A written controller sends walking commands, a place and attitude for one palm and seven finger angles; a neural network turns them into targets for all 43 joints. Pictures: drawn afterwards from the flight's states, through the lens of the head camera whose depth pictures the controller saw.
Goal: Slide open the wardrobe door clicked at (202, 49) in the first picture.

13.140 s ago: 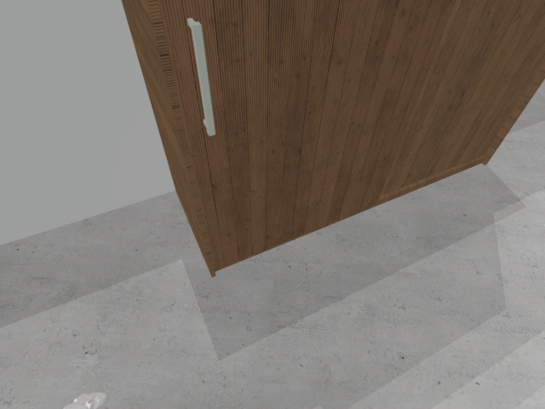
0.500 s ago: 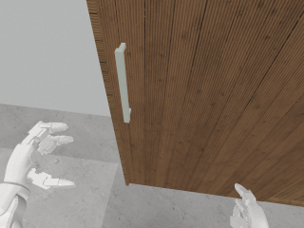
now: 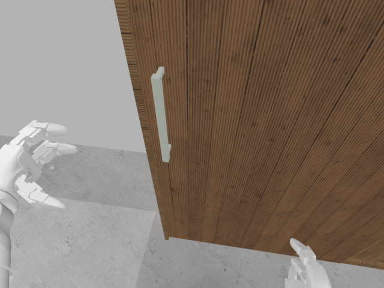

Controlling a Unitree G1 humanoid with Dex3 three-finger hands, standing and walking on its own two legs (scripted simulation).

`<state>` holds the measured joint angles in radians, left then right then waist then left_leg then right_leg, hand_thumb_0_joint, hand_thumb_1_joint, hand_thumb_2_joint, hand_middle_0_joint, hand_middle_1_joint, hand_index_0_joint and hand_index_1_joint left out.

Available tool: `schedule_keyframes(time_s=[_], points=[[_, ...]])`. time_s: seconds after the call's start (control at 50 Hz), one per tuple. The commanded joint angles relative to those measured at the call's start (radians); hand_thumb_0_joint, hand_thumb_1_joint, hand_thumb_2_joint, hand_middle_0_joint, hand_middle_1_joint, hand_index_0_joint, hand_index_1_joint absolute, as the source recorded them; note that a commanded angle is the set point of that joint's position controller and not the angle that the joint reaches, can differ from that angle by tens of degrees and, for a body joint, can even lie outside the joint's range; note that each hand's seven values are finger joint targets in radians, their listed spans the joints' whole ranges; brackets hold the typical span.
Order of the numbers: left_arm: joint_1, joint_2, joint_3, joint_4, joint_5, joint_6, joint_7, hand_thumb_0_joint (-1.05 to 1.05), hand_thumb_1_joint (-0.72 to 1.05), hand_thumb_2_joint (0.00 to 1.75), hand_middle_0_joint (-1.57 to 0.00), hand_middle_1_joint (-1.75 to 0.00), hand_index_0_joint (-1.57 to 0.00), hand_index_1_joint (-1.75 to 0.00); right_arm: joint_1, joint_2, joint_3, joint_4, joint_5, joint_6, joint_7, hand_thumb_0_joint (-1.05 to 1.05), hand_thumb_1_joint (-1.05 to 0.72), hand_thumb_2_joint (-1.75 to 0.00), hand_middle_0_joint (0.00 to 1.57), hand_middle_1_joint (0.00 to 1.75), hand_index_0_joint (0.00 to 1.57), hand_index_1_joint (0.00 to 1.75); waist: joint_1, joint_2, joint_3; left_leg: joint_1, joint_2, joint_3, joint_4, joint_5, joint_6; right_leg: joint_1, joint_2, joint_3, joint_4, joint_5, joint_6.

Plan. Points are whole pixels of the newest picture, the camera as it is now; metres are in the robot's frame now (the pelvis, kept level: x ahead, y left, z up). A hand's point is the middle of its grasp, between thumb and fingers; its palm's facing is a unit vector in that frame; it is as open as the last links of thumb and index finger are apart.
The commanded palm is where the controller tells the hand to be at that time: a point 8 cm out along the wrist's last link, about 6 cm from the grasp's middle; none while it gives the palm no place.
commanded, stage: raise the hand with hooked fingers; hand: left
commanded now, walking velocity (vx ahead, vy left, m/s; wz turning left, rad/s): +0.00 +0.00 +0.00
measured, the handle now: (163, 120) +0.45 +0.12 +0.11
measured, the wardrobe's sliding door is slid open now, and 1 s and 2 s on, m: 0.00 0.00 0.00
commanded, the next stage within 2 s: move the hooked fingers beside the handle in 0.42 s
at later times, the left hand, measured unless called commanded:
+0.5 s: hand (65, 171) +0.27 +0.26 +0.13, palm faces +0.02 -1.00 -0.06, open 14.0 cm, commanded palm +0.24 +0.30 +0.14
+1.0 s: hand (94, 153) +0.32 +0.23 +0.13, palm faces -0.01 -1.00 -0.03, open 14.0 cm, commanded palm +0.30 +0.28 +0.13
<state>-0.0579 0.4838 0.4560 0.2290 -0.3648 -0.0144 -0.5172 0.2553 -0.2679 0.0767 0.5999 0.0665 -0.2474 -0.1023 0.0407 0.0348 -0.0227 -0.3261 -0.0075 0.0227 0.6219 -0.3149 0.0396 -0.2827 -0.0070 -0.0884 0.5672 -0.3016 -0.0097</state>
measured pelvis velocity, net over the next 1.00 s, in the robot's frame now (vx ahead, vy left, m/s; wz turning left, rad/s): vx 0.00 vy -0.02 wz -0.02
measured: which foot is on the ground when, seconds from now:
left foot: down 0.00-1.00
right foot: down 0.00-1.00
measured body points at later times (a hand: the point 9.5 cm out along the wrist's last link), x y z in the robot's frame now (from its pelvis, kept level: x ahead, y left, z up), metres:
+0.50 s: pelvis +0.00 -0.01 +0.00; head +0.00 -0.02 +0.45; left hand +0.27 +0.32 +0.14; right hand +0.18 -0.25 -0.07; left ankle +0.01 +0.09 -0.73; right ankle +0.00 -0.11 -0.73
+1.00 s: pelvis +0.00 -0.02 +0.00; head +0.01 -0.03 +0.45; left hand +0.32 +0.29 +0.13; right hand +0.15 -0.27 -0.08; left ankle +0.01 +0.09 -0.73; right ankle +0.00 -0.11 -0.73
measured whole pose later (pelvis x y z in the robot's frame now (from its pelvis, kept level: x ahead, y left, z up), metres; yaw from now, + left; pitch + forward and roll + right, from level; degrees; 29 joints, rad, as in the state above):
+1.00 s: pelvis +0.00 -0.02 +0.00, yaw -1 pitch +2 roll +0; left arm -0.19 0.44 0.40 0.38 -0.32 -0.02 -0.45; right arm 0.27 -0.27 0.06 0.60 0.07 -0.21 -0.11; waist 0.00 0.04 -0.03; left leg -0.35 0.01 0.03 0.61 -0.31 0.01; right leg -0.33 0.01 -0.07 0.59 -0.31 -0.03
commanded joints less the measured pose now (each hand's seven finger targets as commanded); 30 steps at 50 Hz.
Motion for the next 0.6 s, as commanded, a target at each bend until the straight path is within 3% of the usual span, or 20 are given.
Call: schedule_keyframes(time_s=[0.0, 0.02, 0.04, 0.1, 0.14, 0.16, 0.24, 0.3, 0.4, 0.44, 0.5, 0.58], points=[[-0.196, 0.223, 0.064, -0.165, -0.023, -0.036, -0.013, 0.0, -0.5, 0.3, -0.3, -1.2, -0.3, -1.2, -0.098, -0.139, -0.064, -0.162, 0.008, -0.057, -0.007, 0.0, -0.9, -0.9, 0.2, 0.3, 0.2, 0.3, -0.008, 0.058, -0.174, 0.118, 0.016, -0.076, -0.104, 0.222, -0.014, -0.012, 0.015, 0.026, -0.068, 0.194, -0.016], [-0.189, 0.223, 0.067, -0.164, -0.024, -0.035, -0.012, 0.0, -0.5, 0.3, -0.3, -1.2, -0.3, -1.2, -0.099, -0.138, -0.067, -0.165, 0.008, -0.058, -0.006, 0.0, -0.9, -0.9, 0.2, 0.3, 0.2, 0.3, -0.009, 0.054, -0.17, 0.114, 0.015, -0.074, -0.101, 0.215, -0.013, -0.015, 0.014, 0.028, -0.068, 0.188, -0.015], [-0.176, 0.252, 0.096, -0.173, -0.025, -0.042, -0.008, 0.0, -0.5, 0.3, -0.3, -1.2, -0.3, -1.2, -0.097, -0.142, -0.07, -0.163, 0.004, -0.058, -0.003, 0.0, -0.9, -0.9, 0.2, 0.3, 0.2, 0.3, -0.002, 0.005, -0.181, 0.107, 0.018, -0.069, -0.093, 0.231, -0.011, 0.009, 0.012, 0.035, -0.072, 0.207, -0.016], [-0.199, 0.26, 0.114, -0.227, -0.027, -0.06, 0.007, 0.0, -0.5, 0.3, -0.3, -1.2, -0.3, -1.2, -0.101, -0.135, -0.07, -0.171, 0.004, -0.059, -0.003, 0.0, -0.9, -0.9, 0.2, 0.3, 0.2, 0.3, 0.001, 0.063, -0.213, 0.126, 0.015, -0.065, -0.093, 0.254, -0.012, 0.015, 0.013, 0.033, -0.061, 0.225, -0.016], [-0.197, 0.284, 0.131, -0.252, -0.021, -0.073, 0.025, 0.0, -0.5, 0.3, -0.3, -1.2, -0.3, -1.2, -0.097, -0.135, -0.073, -0.165, 0.0, -0.06, -0.004, 0.0, -0.9, -0.9, 0.2, 0.3, 0.2, 0.3, 0.004, 0.056, -0.216, 0.133, 0.019, -0.06, -0.09, 0.267, -0.011, 0.024, 0.014, 0.038, -0.065, 0.234, -0.016], [-0.211, 0.276, 0.129, -0.266, -0.021, -0.078, 0.029, 0.0, -0.5, 0.3, -0.3, -1.2, -0.3, -1.2, -0.1, -0.133, -0.071, -0.165, 0.001, -0.061, -0.006, 0.0, -0.9, -0.9, 0.2, 0.3, 0.2, 0.3, 0.001, 0.085, -0.221, 0.136, 0.016, -0.057, -0.095, 0.265, -0.011, 0.026, 0.012, 0.038, -0.065, 0.237, -0.016], [-0.195, 0.255, 0.111, -0.23, -0.02, -0.077, 0.029, 0.0, -0.5, 0.3, -0.3, -1.2, -0.3, -1.2, -0.093, -0.134, -0.074, -0.151, 0.003, -0.06, -0.013, 0.0, -0.9, -0.9, 0.2, 0.3, 0.2, 0.3, -0.007, 0.06, -0.187, 0.126, 0.019, -0.049, -0.089, 0.247, -0.007, 0.016, 0.009, 0.045, -0.074, 0.238, -0.013], [-0.212, 0.249, 0.1, -0.245, -0.014, -0.073, 0.026, 0.0, -0.5, 0.3, -0.3, -1.2, -0.3, -1.2, -0.099, -0.131, -0.073, -0.157, 0.005, -0.062, -0.017, 0.0, -0.9, -0.9, 0.2, 0.3, 0.2, 0.3, -0.009, 0.1, -0.207, 0.136, 0.015, -0.055, -0.092, 0.254, -0.008, 0.017, 0.007, 0.041, -0.066, 0.244, -0.013], [-0.187, 0.239, 0.1, -0.19, -0.028, -0.062, 0.013, 0.0, -0.5, 0.3, -0.3, -1.2, -0.3, -1.2, -0.096, -0.135, -0.075, -0.15, 0.006, -0.058, -0.018, 0.0, -0.9, -0.9, 0.2, 0.3, 0.2, 0.3, -0.016, 0.016, -0.19, 0.111, 0.015, -0.049, -0.079, 0.244, -0.003, 0.013, 0.006, 0.048, -0.071, 0.261, -0.004], [-0.198, 0.246, 0.096, -0.186, -0.028, -0.063, 0.008, 0.0, -0.5, 0.3, -0.3, -1.2, -0.3, -1.2, -0.098, -0.137, -0.074, -0.147, 0.008, -0.055, -0.016, 0.0, -0.9, -0.9, 0.2, 0.3, 0.2, 0.3, -0.014, 0.009, -0.181, 0.102, 0.017, -0.047, -0.073, 0.239, -0.004, 0.015, 0.003, 0.054, -0.071, 0.257, -0.004], [-0.223, 0.242, 0.086, -0.195, -0.023, -0.063, 0.011, 0.0, -0.5, 0.3, -0.3, -1.2, -0.3, -1.2, -0.107, -0.133, -0.072, -0.157, 0.01, -0.054, -0.02, 0.0, -0.9, -0.9, 0.2, 0.3, 0.2, 0.3, -0.016, 0.046, -0.183, 0.101, 0.012, -0.05, -0.08, 0.205, -0.004, 0.0, 0.003, 0.051, -0.074, 0.209, -0.004], [-0.338, 0.24, 0.055, -0.154, -0.012, -0.072, 0.021, 0.0, -0.5, 0.3, -0.3, -1.2, -0.3, -1.2, -0.098, -0.136, -0.069, -0.139, 0.012, -0.045, -0.033, 0.0, -0.9, -0.9, 0.2, 0.3, 0.2, 0.3, -0.04, 0.036, -0.161, 0.092, 0.014, -0.053, -0.081, 0.155, -0.003, -0.025, 0.003, 0.06, -0.086, 0.149, -0.004]])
